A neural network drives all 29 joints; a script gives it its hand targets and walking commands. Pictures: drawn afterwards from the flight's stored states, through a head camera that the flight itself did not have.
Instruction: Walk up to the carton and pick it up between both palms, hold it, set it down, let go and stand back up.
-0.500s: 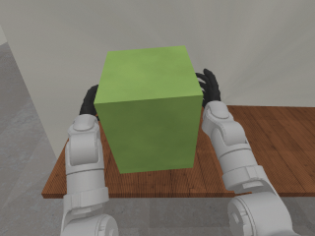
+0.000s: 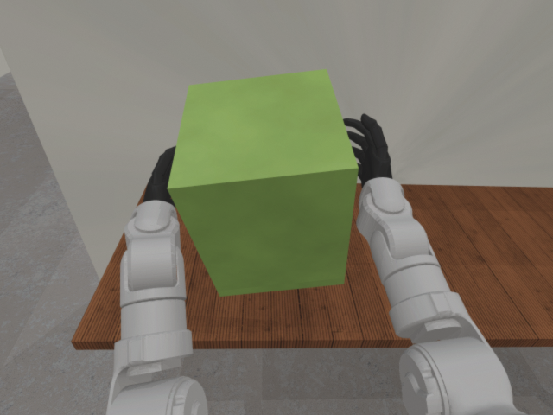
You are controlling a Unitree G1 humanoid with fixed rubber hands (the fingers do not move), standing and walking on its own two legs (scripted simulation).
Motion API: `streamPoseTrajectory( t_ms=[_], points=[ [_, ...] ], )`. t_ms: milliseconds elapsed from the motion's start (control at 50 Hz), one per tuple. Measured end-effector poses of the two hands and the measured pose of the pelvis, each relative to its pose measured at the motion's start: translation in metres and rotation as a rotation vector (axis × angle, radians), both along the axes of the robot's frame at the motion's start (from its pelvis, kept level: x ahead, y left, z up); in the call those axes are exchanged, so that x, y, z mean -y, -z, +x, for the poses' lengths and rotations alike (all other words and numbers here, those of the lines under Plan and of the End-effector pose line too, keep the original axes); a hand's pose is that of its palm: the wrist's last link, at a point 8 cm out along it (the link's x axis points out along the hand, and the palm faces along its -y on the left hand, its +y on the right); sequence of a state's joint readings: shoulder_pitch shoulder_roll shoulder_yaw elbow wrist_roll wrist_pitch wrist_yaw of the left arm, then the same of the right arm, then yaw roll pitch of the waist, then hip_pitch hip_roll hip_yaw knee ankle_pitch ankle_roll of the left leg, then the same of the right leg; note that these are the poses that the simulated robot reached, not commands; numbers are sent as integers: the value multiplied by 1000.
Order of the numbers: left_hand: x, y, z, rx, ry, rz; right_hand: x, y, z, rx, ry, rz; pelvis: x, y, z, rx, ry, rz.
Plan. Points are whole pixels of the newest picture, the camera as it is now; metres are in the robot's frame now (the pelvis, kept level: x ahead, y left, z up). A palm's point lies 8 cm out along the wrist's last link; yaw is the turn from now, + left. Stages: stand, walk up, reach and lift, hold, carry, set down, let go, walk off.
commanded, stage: set down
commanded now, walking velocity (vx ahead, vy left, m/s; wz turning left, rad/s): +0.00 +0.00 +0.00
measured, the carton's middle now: (270, 189) +0.42 +0.00 +0.18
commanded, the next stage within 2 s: none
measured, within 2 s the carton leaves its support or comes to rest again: neither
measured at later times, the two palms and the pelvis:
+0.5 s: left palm (171, 222) +0.39 +0.15 +0.15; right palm (360, 187) +0.41 -0.14 +0.19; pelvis +0.03 +0.00 +0.00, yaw +0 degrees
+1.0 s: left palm (183, 240) +0.39 +0.14 +0.11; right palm (362, 203) +0.41 -0.15 +0.15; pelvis +0.03 -0.01 +0.00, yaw +0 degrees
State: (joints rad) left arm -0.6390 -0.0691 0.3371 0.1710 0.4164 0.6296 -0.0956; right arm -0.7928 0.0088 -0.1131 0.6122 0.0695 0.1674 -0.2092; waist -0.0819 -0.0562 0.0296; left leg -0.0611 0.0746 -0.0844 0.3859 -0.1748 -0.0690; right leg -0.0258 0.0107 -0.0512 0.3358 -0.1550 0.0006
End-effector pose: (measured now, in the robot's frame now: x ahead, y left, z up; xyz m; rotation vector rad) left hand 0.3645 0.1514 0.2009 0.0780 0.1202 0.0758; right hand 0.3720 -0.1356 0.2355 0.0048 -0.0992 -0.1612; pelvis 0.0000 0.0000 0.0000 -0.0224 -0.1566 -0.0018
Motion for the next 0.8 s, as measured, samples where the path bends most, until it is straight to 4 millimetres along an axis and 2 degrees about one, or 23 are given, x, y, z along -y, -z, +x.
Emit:
streamPoseTrajectory(
  t_ms=[80, 300, 480, 640, 800],
  points=[
    [5, 10, 9, -14, 20, 23, 4, 2, 7, 40, -7, -7, 0, 0, 5, -7, -1, 1],
    [5, 30, 29, -23, 2, 17, 4, 25, 32, 49, -23, 0, 2, -1, 22, -32, -3, 3],
    [2, 52, 25, -43, -21, -5, 0, 43, 35, 35, -48, -1, 1, -1, 26, -38, -3, 2],
    [5, 56, 21, -47, -25, -1, 3, 49, 32, 33, -53, -3, 2, -1, 24, -35, -4, 2],
    [12, 77, 19, -112, -30, 5, 10, 71, 34, -30, -60, -13, 4, -1, 23, -40, -4, 6]
  ],
)
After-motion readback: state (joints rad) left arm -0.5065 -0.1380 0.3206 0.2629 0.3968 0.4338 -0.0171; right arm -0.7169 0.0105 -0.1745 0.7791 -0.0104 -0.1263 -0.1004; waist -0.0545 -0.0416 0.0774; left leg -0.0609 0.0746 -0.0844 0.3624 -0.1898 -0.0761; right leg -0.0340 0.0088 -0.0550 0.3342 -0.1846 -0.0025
